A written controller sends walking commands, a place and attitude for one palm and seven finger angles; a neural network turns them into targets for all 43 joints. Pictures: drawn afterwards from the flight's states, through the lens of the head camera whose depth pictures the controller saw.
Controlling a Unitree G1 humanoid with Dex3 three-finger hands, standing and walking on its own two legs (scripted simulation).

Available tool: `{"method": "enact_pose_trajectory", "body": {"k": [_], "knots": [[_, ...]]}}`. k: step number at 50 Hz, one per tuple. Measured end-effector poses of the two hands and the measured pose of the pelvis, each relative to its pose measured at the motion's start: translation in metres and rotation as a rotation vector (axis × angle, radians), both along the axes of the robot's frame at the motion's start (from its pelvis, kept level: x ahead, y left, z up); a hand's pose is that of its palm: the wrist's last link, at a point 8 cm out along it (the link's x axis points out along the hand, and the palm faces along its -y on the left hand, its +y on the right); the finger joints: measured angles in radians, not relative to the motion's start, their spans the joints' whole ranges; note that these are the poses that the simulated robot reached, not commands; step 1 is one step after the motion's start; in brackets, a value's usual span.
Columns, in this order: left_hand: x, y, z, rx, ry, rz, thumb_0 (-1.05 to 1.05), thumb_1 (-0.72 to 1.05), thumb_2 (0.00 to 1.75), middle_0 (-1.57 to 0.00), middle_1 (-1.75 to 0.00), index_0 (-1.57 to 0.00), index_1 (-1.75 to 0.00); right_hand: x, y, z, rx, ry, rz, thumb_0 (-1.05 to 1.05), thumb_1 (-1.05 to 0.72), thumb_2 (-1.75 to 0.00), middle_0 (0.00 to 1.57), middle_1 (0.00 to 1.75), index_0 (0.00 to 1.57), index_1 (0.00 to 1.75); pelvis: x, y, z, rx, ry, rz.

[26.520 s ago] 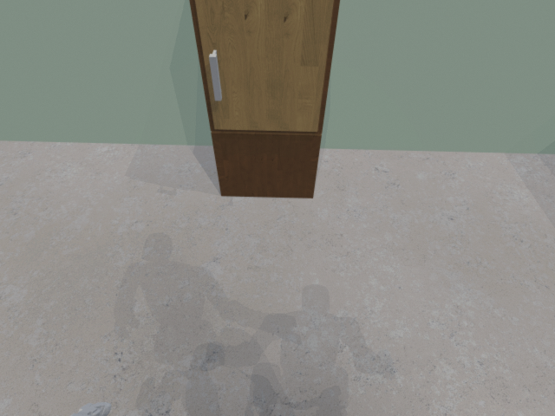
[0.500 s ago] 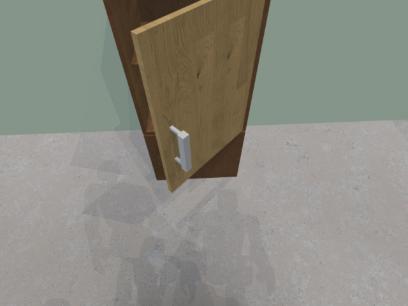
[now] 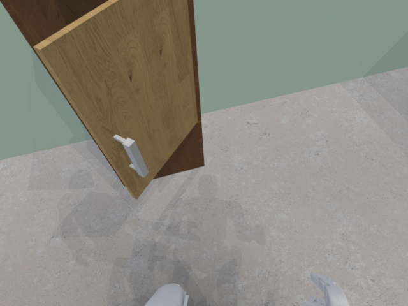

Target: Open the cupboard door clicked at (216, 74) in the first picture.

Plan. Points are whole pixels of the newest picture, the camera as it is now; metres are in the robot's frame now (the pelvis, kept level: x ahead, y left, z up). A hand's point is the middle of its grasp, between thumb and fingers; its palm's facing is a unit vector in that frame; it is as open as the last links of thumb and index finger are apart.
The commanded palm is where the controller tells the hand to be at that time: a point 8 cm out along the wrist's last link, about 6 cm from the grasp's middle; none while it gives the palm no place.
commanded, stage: walk to a spot facing it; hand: left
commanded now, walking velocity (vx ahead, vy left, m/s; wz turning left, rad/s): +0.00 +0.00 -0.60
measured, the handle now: (131, 156) +0.47 +0.27 -0.11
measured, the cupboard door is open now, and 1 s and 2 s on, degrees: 44 44 44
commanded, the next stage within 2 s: none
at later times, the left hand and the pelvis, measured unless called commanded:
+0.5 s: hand (126, 271) +0.19 +0.22 -0.17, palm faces -0.31 -0.92 -0.23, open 7.4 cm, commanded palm none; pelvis +0.03 +0.04 +0.00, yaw -19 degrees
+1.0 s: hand (178, 251) +0.25 +0.11 -0.18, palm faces -0.57 -0.80 -0.19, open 7.4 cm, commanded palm none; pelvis +0.05 +0.01 -0.02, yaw -37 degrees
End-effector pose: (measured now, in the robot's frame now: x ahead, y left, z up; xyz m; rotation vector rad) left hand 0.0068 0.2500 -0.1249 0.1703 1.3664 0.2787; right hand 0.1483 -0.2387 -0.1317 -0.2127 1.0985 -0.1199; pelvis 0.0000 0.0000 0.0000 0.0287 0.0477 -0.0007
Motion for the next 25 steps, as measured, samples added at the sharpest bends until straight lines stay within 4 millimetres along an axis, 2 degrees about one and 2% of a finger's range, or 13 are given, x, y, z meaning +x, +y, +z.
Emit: {"method": "enact_pose_trajectory", "body": {"k": [6,11,15,18,22,25], "knots": [[0.018,0.017,-0.009,-0.023,0.008,-0.062,0.00,0.90,0.90,-0.20,-0.30,-0.20,-0.30,0.004,0.014,0.010,-0.009,-0.040,-0.043,0.01,-0.90,-0.90,0.20,0.30,0.20,0.30,0.006,0.017,-0.001,-0.014,0.008,-0.064],[0.048,0.043,-0.026,-0.040,-0.002,-0.121,0.00,0.90,0.90,-0.20,-0.30,-0.20,-0.30,-0.010,0.025,0.010,-0.046,-0.060,-0.092,0.01,-0.90,-0.90,0.20,0.30,0.20,0.30,0.016,0.038,-0.012,-0.048,0.022,-0.104],[0.085,0.054,-0.024,-0.045,-0.034,-0.205,0.01,0.91,0.90,-0.20,-0.30,-0.20,-0.30,-0.047,0.030,0.013,-0.072,0.016,-0.122,0.01,-0.90,-0.90,0.20,0.30,0.20,0.30,0.018,0.045,-0.006,-0.052,0.008,-0.169],[0.116,0.054,-0.018,-0.050,-0.061,-0.269,0.01,0.91,0.90,-0.20,-0.30,-0.20,-0.30,-0.082,0.031,0.015,-0.074,0.083,-0.181,0.01,-0.90,-0.90,0.20,0.30,0.20,0.30,0.021,0.047,-0.002,-0.064,0.004,-0.215],[0.157,0.040,-0.014,-0.059,-0.086,-0.370,0.00,0.91,0.90,-0.20,-0.30,-0.20,-0.30,-0.131,0.029,0.012,-0.063,0.165,-0.288,0.01,-0.90,-0.90,0.20,0.30,0.20,0.30,0.026,0.046,0.000,-0.072,-0.001,-0.280],[0.189,0.017,-0.012,-0.064,-0.109,-0.459,0.00,0.91,0.90,-0.20,-0.30,-0.20,-0.30,-0.169,0.027,0.006,-0.046,0.222,-0.376,0.01,-0.90,-0.90,0.20,0.30,0.20,0.30,0.028,0.040,-0.003,-0.070,-0.007,-0.329]]}}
